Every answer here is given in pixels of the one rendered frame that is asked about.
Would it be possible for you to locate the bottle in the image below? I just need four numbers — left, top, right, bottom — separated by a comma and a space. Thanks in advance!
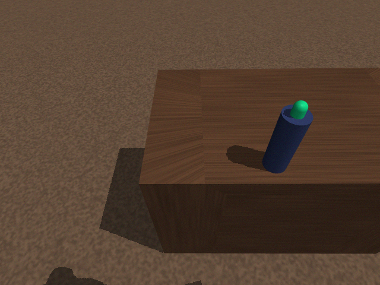
262, 100, 314, 173

